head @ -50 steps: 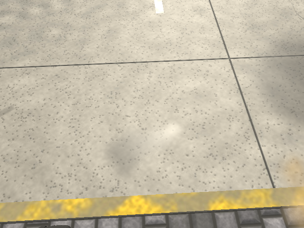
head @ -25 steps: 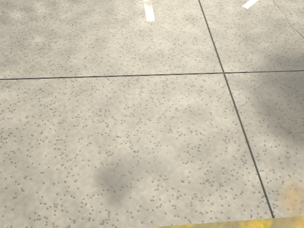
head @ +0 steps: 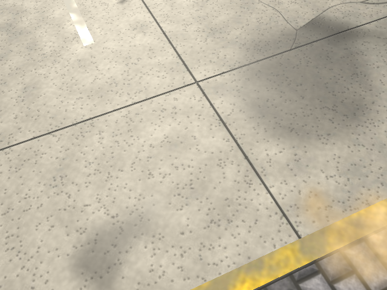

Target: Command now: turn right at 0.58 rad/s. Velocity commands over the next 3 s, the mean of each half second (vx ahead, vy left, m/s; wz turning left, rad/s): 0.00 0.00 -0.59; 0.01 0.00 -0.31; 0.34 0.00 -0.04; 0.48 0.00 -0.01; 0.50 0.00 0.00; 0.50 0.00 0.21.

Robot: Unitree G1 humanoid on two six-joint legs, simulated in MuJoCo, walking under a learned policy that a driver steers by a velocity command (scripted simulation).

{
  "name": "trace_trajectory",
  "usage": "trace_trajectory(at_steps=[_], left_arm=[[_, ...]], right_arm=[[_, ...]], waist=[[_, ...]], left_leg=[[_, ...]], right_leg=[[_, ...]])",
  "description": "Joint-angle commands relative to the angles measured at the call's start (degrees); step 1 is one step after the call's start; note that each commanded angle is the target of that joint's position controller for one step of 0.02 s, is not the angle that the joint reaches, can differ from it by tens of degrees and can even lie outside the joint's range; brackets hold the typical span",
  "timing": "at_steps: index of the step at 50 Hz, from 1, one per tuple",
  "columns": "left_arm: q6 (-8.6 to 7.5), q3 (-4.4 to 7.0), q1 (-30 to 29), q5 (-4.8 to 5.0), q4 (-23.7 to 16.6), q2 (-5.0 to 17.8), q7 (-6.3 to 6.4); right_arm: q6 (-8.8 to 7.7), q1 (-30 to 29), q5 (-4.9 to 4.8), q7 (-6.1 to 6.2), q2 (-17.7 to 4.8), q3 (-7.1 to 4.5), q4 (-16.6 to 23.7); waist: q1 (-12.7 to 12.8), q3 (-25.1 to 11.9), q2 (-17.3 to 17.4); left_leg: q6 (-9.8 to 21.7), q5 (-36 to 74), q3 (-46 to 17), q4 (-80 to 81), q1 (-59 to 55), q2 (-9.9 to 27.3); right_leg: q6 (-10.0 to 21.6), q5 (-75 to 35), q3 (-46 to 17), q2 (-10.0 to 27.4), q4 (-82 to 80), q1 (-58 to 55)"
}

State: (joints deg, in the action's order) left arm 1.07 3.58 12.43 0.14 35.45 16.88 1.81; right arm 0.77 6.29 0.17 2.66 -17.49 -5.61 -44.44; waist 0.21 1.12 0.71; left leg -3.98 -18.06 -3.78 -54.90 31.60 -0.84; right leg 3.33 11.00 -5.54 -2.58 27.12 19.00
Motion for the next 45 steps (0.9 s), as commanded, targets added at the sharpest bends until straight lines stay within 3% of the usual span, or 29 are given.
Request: trace_trajectory(at_steps=[1, 6, 9, 10, 11, 12, 13, 14, 15, 16, 19, 23, 28, 30, 31, 32, 33, 34, 35, 36, 37, 39, 41, 43, 45], left_arm=[[-0.13, 3.25, -0.42, 0.0, -4.57, 10.43, 0.53], [0.6, 3.55, -1.92, 0.34, -5.91, 10.71, -0.23], [1.16, 3.49, -4.45, 1.42, -6.72, 10.26, -0.12], [1.23, 3.14, -3.68, 1.43, -6.93, 8.79, 0.06], [1.24, 2.24, -0.35, 0.61, -6.72, 5.12, -0.13], [0.6, 3.29, -1.18, 1.01, -8.56, 8.22, -0.22], [0.27, 4.62, 0.12, 0.2, -7.09, 12.4, -0.3], [0.52, 5.15, 0.77, 0.56, -5.66, 12.96, -0.49], [1.19, 4.97, 1.79, 0.66, -4.33, 11.37, -0.35], [1.66, 4.58, 1.73, 0.63, -4.3, 10.08, -0.44], [1.86, 3.22, -1.98, 1.48, -6.11, 6.74, -0.97], [1.7, 2.09, -4.86, 0.82, -7.97, 5.1, -1.65], [2.15, 2.67, -2.54, 1.09, -8.05, 6.46, -2.58], [2.16, 3.17, 1.75, 0.73, -6.44, 6.29, -2.5], [1.96, 3.92, 3.51, 0.63, -6.2, 8.63, -1.95], [1.57, 4.74, 4.16, -0.04, -7.91, 14.8, -0.89], [0.22, 3.96, 4.43, -1.92, -8.33, 13.7, -1.64], [-0.86, 3.33, 3.47, -2.21, -7.48, 11.73, -2.16], [-1.43, 2.83, 0.85, -1.53, -6.53, 10.09, -2.15], [-1.43, 2.32, -1.55, -0.76, -6.45, 8.78, -1.89], [-1.42, 1.8, -3.52, -0.34, -6.38, 8.13, -1.68], [-1.63, 0.83, -4.77, -0.9, -6.12, 6.04, -1.23], [-1.77, 0.57, -5.08, -1.01, -5.52, 5.25, -1.06], [-1.62, 0.69, -4.86, -1.01, -4.69, 5.58, -1.02], [-1.38, 0.85, -4.46, -1.14, -3.77, 6.25, -1.27]], right_arm=[[-1.29, -2.91, -0.27, -0.59, -3.3, -0.3, 4.27], [-2.45, -1.68, -0.88, -1.86, -4.5, -0.52, 4.38], [-3.18, 2.39, -0.86, -2.63, -4.92, -0.88, 3.49], [-3.16, 4.31, -0.37, -2.56, -7.09, -1.59, 3.08], [-2.63, 4.47, 0.55, -2.14, -10.78, -2.28, 3.77], [-2.37, 3.82, 2.19, -2.32, -12.37, -2.51, 3.54], [-2.59, 0.91, 1.75, -2.09, -9.07, -1.68, 5.4], [-2.45, -1.64, 1.17, -1.67, -6.42, -0.97, 6.04], [-2.22, -3.11, 0.59, -1.37, -5.5, -0.61, 6.67], [-2.05, -3.27, -0.07, -1.07, -5.11, -0.38, 6.76], [-1.02, -0.19, 0.52, -0.22, -6.04, -0.42, 6.31], [-0.19, 1.18, 0.4, -0.35, -9.02, -1.38, 6.28], [-0.34, 0.47, -1.24, -1.54, -11.01, -2.01, 6.15], [-0.54, 0.51, -2.39, -1.78, -9.53, -1.45, 5.34], [-0.78, 3.91, -1.51, -2.14, -6.61, -0.57, 4.11], [-1.01, 3.39, 2.35, -2.63, -1.05, 1.72, 6.73], [-1.03, -0.63, 0.95, -1.97, -4.99, 0.5, 7.51], [-0.58, -2.06, -0.63, -1.49, -7.64, -0.31, 7.17], [-0.26, -1.5, -0.91, -1.27, -7.7, -0.53, 6.49], [0.1, -0.44, -0.55, -0.91, -7.4, -0.61, 5.18], [0.43, 0.61, -0.17, -0.82, -7.38, -0.67, 4.73], [0.52, 2.95, -0.36, -1.09, -6.16, -0.39, 3.57], [0.6, 2.76, -0.5, -1.15, -4.74, 0.23, 3.41], [0.63, 1.15, -0.29, -1.21, -3.72, 0.86, 3.88], [0.64, 0.63, -0.29, -1.29, -4.06, 1.0, 4.16]], waist=[[0.91, -6.62, -9.46], [0.92, -6.96, -10.41], [-1.97, -7.59, -9.75], [-2.0, -8.54, -7.25], [0.42, -9.57, 5.67], [0.98, -5.83, 17.59], [1.06, -5.04, 11.15], [1.84, -4.55, 7.97], [2.22, -4.04, 6.27], [1.52, -3.2, 6.32], [-0.89, -2.95, 7.88], [-2.91, -4.86, 9.41], [-1.65, -5.0, 10.47], [1.03, -5.58, 8.14], [0.95, -7.06, 0.84], [-0.72, -8.96, -18.87], [2.99, -11.18, -15.85], [3.3, -8.83, -10.92], [1.75, -6.65, -9.51], [0.76, -5.95, -7.95], [-0.25, -5.23, -8.53], [-1.46, -6.56, -8.55], [-1.08, -6.32, -8.45], [-0.03, -5.51, -8.66], [0.81, -4.52, -8.96]], left_leg=[[-0.58, -0.56, -1.48, 7.46, 1.17, -0.21], [0.51, -3.3, -1.73, 16.4, -5.86, -1.81], [2.45, 6.0, -0.49, 31.69, -15.35, -1.62], [4.34, 11.61, -3.2, 34.63, -22.47, 3.34], [9.35, 19.95, -13.99, 35.99, -29.12, 15.83], [18.98, 28.09, -25.94, 37.51, -25.73, 23.93], [20.56, 28.45, -22.98, 36.99, -24.62, 24.33], [17.93, 27.01, -16.71, 35.98, -23.73, 20.5], [15.67, 24.58, -12.04, 35.34, -23.92, 17.06], [15.67, 25.63, -9.86, 35.24, -24.38, 16.32], [16.33, 26.67, -4.1, 36.16, -26.74, 14.58], [17.0, 27.3, -1.1, 35.82, -28.8, 16.87], [15.16, 26.15, 1.47, 33.32, -26.05, 18.8], [11.39, 22.31, 4.02, 27.18, -22.12, 16.7], [6.92, 14.32, 8.26, 19.19, -15.48, 13.5], [0.76, -17.86, 12.26, 0.95, 0.82, 6.58], [-0.37, -22.42, 4.47, -9.15, 4.15, 3.43], [-0.16, -19.04, 2.45, -13.21, 3.97, 4.51], [0.37, -14.75, 1.69, -12.57, 4.09, 5.11], [0.28, -11.02, 1.31, -11.38, 3.57, 5.61], [-0.22, -7.38, 1.7, -11.25, 1.43, 5.14], [-0.83, -2.78, 1.97, -9.53, -2.68, 4.45], [-1.12, -1.59, 1.89, -2.07, -4.38, 4.71], [-0.99, -2.35, 1.98, 5.61, -7.14, 4.8], [-0.69, -4.26, 2.51, 10.85, -9.94, 4.41]], right_leg=[[9.39, -8.66, -16.59, 13.14, -6.4, -9.99], [9.76, -13.09, -22.7, 12.23, -4.58, -9.09], [6.83, -13.89, -23.27, 9.18, -1.24, -7.6], [4.1, -6.41, -21.25, 6.65, 1.86, -2.86], [0.51, 13.46, -12.31, -0.24, 14.38, 5.52], [-2.64, 27.39, -3.77, -5.77, 25.48, 16.07], [-4.71, 24.56, -4.62, -1.61, 36.0, 16.94], [-5.69, 20.57, -3.9, -1.0, 39.71, 16.82], [-6.82, 17.66, -3.06, -0.51, 42.18, 17.15], [-7.82, 15.08, -2.52, -0.12, 44.49, 18.73], [-9.27, 11.69, 1.89, 1.47, 39.34, 19.36], [-9.24, 12.47, 4.78, 4.43, 26.86, 13.84], [-5.88, 9.32, 8.67, 3.81, 12.11, 3.5], [-2.54, 0.21, 9.55, 1.44, -1.37, -6.58], [-0.53, -11.51, 3.82, 4.31, -5.26, -15.88], [6.07, -37.15, -17.51, 21.48, -4.16, -25.69], [16.69, -38.63, -21.86, 27.26, -4.91, -18.72], [15.81, -32.27, -16.84, 23.6, -6.04, -15.79], [12.39, -25.95, -12.62, 19.67, -6.35, -14.28], [9.82, -22.0, -10.13, 17.25, -6.47, -13.55], [9.15, -24.23, -8.1, 15.98, -6.67, -11.14], [8.98, -25.17, -5.65, 14.54, -7.21, -10.03], [8.82, -21.65, -5.02, 13.84, -7.55, -10.89], [8.98, -17.02, -5.78, 13.82, -7.79, -10.74], [9.81, -12.59, -7.34, 14.25, -8.03, -9.59]])
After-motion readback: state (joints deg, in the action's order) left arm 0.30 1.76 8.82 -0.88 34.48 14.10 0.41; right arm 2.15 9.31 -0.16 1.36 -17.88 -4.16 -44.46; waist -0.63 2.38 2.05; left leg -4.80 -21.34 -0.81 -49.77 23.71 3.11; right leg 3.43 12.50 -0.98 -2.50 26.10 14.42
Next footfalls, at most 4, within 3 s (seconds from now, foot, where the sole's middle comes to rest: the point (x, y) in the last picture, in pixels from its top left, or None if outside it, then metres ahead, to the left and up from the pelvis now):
0.20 left None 0.07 0.14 -0.78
0.62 right None -0.01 -0.12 -0.78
1.04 left None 0.06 0.09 -0.78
1.40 right None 0.11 -0.25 -0.78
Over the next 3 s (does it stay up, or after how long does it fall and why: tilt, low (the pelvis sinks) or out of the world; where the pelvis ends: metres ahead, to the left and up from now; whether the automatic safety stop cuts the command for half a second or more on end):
stays up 0.86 -0.47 -0.02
